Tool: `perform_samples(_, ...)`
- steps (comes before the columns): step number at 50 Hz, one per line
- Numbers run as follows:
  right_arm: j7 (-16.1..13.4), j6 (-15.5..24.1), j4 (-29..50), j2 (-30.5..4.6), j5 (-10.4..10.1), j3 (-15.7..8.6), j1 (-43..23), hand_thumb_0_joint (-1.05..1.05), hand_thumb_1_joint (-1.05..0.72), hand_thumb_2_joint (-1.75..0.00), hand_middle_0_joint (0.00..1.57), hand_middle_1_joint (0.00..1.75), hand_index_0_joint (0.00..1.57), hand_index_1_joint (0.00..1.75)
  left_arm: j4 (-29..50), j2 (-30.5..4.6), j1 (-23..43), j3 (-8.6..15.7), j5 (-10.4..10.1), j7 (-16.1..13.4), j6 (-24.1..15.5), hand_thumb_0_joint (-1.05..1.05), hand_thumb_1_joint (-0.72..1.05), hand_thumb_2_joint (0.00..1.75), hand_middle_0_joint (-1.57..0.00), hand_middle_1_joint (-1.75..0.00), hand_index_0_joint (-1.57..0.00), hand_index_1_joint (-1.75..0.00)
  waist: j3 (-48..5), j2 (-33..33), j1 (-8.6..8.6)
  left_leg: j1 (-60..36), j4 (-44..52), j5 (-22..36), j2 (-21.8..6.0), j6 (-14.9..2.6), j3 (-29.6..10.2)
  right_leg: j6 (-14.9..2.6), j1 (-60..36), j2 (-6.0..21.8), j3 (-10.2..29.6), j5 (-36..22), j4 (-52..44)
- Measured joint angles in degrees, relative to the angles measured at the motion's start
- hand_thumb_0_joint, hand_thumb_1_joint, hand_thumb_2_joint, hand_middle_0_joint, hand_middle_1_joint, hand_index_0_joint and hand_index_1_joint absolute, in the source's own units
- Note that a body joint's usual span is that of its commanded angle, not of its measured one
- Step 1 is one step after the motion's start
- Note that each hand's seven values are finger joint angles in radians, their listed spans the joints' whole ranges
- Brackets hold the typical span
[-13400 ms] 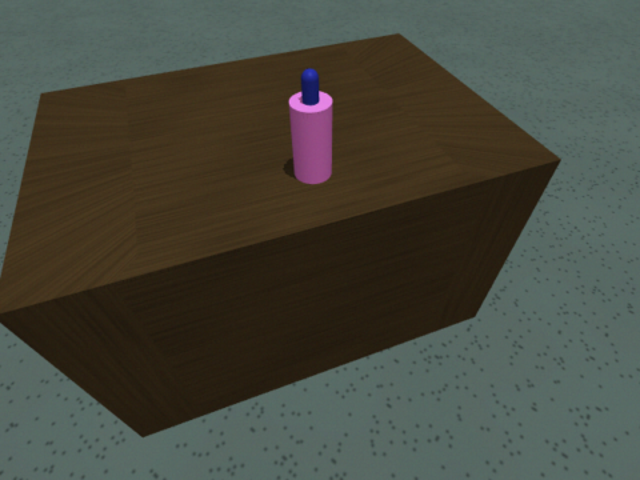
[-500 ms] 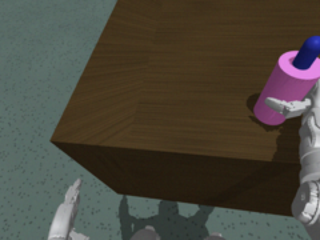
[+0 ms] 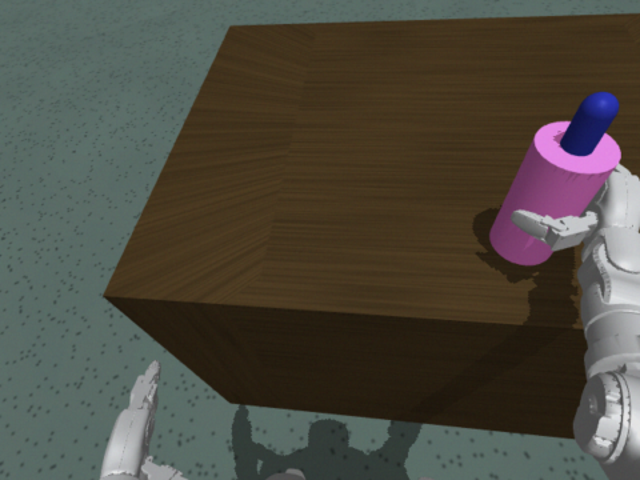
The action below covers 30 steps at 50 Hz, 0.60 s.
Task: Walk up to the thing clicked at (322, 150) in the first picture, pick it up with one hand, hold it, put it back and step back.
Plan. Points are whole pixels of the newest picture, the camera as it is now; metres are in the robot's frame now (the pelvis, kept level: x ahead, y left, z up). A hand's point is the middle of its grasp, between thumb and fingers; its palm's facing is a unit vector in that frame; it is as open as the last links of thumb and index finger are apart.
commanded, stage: settle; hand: right
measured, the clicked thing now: (554, 182) +0.47 -0.21 +0.10
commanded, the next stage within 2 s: lift in 0.06 s
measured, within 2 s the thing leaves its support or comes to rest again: neither
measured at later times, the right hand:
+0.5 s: hand (566, 185) +0.45 -0.21 +0.12, palm faces +0.19 +0.98 -0.03, open 11.5 cm
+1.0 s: hand (594, 192) +0.38 -0.19 +0.18, palm faces +0.20 +0.98 -0.03, open 11.5 cm
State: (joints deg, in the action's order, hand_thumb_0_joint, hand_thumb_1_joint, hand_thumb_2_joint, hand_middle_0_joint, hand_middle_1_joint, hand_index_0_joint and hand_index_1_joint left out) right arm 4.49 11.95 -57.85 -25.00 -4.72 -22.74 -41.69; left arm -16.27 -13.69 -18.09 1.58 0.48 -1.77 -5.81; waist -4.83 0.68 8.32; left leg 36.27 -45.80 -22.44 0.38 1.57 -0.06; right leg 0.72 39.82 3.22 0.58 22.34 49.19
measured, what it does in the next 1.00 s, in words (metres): stands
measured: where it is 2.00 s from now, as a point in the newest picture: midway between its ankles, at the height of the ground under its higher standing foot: outside the picture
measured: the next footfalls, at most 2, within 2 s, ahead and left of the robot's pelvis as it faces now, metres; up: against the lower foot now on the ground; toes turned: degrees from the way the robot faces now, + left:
none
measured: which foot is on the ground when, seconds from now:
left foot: down 0.00-1.00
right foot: down 0.00-1.00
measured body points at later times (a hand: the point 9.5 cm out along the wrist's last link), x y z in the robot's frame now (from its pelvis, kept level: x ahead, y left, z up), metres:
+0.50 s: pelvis +0.00 +0.00 +0.01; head +0.05 -0.02 +0.46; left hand +0.15 +0.26 -0.03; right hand +0.44 -0.26 +0.12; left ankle +0.00 +0.14 -0.70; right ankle +0.01 -0.12 -0.70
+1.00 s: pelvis +0.00 +0.00 +0.03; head -0.01 +0.01 +0.48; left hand +0.16 +0.26 -0.02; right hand +0.36 -0.24 +0.19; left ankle +0.00 +0.14 -0.70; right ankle +0.01 -0.12 -0.70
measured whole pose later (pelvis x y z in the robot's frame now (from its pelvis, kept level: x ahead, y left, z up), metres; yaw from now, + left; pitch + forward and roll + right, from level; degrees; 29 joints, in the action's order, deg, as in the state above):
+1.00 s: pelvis +0.00 +0.00 +0.03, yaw +0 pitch +1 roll +0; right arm -0.9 -11.3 -17.7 -16.2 -9.9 -13.9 -23.2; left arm -25.4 -12.6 -17.3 3.2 -1.2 -6.4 -8.8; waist -3.1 -1.9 1.5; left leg 17.7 -34.9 -18.5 -1.0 1.6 -0.8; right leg 0.8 19.9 1.8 -0.7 17.2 35.8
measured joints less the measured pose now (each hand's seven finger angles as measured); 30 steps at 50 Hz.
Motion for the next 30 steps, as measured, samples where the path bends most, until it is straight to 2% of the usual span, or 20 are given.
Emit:
perform_samples(2,-0.22,-1.45,1.71,-0.13,1.5,-1.63,0.96,-0.01,0.6,-1.05,0.6,1.04,0.66,1.07,0.63,-0.27,0.65,-0.6,0.44,-0.03,1.07,-0.02,-0.53,0.06,-0.06,-0.05,-0.05,-0.05,-0.49,0.14,0.34,0.01,0.29,0.3,0.13,0.02,-0.45,0.01,-0.27,0.16,-0.45,-0.2,-0.44)
perform_samples(3,-0.65,-1.4,2.09,-0.49,1.52,-0.9,1.23,-0.01,0.6,-1.05,0.6,1.04,0.66,1.07,0.38,-0.31,0.7,-0.39,0.62,-0.16,0.13,-0.02,-0.53,0.06,-0.06,-0.05,-0.05,-0.05,-0.56,0.05,0.33,-0.2,0.42,0.37,0.21,0.0,-0.52,0.03,-0.49,0.25,-0.52,-0.18,-0.5)
perform_samples(5,-0.47,-0.38,0.64,-0.46,0.07,0.99,0.31,-0.01,0.6,-1.05,0.59,1.05,0.65,1.08,-1.3,0.08,0.3,0.15,0.08,-0.46,-1.25,-0.01,-0.53,0.06,-0.05,-0.05,-0.05,-0.05,-0.01,-0.09,-0.13,-0.89,0.75,0.45,0.07,0.02,-0.25,-0.01,-0.99,0.09,-0.26,-0.32,-0.7)
perform_samples(6,-0.09,-0.46,0.27,-0.2,0.02,0.48,0.03,-0.01,0.6,-1.05,0.59,1.05,0.65,1.08,-1.76,0.22,0.47,-0.12,-0.09,-0.46,-0.62,-0.01,-0.53,0.06,-0.05,-0.05,-0.05,-0.05,0.18,-0.05,-0.2,-1.04,0.95,0.59,0.02,0.07,-0.25,-0.06,-1.14,0.04,-0.27,-0.48,-0.92)
perform_samples(8,-0.25,-1.85,2.58,-0.43,1.35,-1.07,1.07,-0.01,0.61,-1.06,0.59,1.05,0.65,1.08,-1.1,-0.03,1.25,-0.64,0.32,-0.43,0.29,-0.02,-0.53,0.06,-0.05,-0.05,-0.05,-0.05,-0.08,0.04,0.19,-1.02,1.22,0.9,0.12,0.12,-0.72,-0.1,-1.4,0.16,-0.74,-0.69,-1.37)
perform_samples(11,-0.32,-1.18,1.37,-0.54,-0.32,1.01,0.12,-0.01,0.61,-1.06,0.59,1.06,0.65,1.08,-2.41,0.11,0.57,0.04,-0.16,-0.88,-1.72,-0.01,-0.53,0.06,-0.05,-0.05,-0.05,-0.05,0.41,-0.27,-0.35,-1.88,1.84,1.13,0.04,0.14,-0.47,-0.11,-2.03,0.06,-0.51,-0.87,-1.71)
perform_samples(14,-0.16,-2.38,3.23,-0.49,0.6,-0.34,0.89,-0.01,0.61,-1.06,0.59,1.05,0.65,1.08,-2.22,0.14,1.04,-0.78,0.11,-0.86,-0.9,-0.02,-0.53,0.06,-0.05,-0.05,-0.05,-0.05,0.25,-0.13,-0.16,-2.18,2.4,1.54,0.11,0.19,-0.87,-0.14,-2.56,0.15,-0.92,-1.2,-2.41)
perform_samples(17,-0.44,-2.49,3.56,0.22,-0.66,1.28,0.97,-0.01,0.61,-1.06,0.59,1.06,0.65,1.08,-3.35,0.53,0.22,-0.09,-0.26,-0.93,-2.0,-0.01,-0.52,0.05,-0.05,-0.06,-0.05,-0.05,0.42,-0.45,-0.86,-3.17,3.22,1.82,0.03,0.22,-0.74,-0.15,-3.4,0.07,-0.82,-1.44,-3.04)
perform_samples(19,-0.69,-3.64,6.06,0.8,0.0,0.65,2.12,-0.01,0.61,-1.06,0.6,1.05,0.65,1.08,-3.28,0.39,0.51,-0.36,-0.14,-0.95,-1.35,-0.02,-0.52,0.05,-0.05,-0.06,-0.05,-0.05,0.4,-0.5,-0.94,-3.67,3.76,2.11,0.05,0.24,-1.02,-0.17,-4.06,0.1,-1.11,-1.67,-3.66)
perform_samples(22,-1.53,-3.93,7.3,1.82,-0.99,2.23,2.69,-0.01,0.61,-1.05,0.59,1.05,0.65,1.08,-4.61,0.41,0.24,0.4,-0.43,-1.19,-2.48,-0.01,-0.52,0.05,-0.05,-0.06,-0.05,-0.05,0.66,-0.97,-1.75,-4.94,4.67,2.4,-0.05,0.28,-0.95,-0.23,-5.23,0.0,-1.08,-1.92,-4.45)
perform_samples(25,-2.11,-5.55,11.3,3.04,-0.72,2.22,4.77,-0.01,0.61,-1.05,0.6,1.05,0.66,1.08,-4.83,0.36,0.55,0.02,-0.46,-1.49,-1.93,-0.02,-0.52,0.05,-0.05,-0.06,-0.05,-0.05,0.7,-1.19,-2.21,-6.12,5.52,2.72,-0.12,0.34,-1.27,-0.29,-6.62,-0.05,-1.44,-2.24,-5.5)
perform_samples(30,-3.41,-8.15,17.21,5.01,-1.86,4.0,8.05,-0.01,0.61,-1.05,0.6,1.05,0.66,1.08,-5.47,0.59,0.32,0.48,-0.94,-2.27,-2.28,-0.02,-0.52,0.05,-0.05,-0.06,-0.05,-0.05,0.9,-1.57,-3.36,-9.04,6.93,2.92,-0.47,0.39,-1.42,-0.35,-9.77,-0.39,-1.68,-2.67,-7.34)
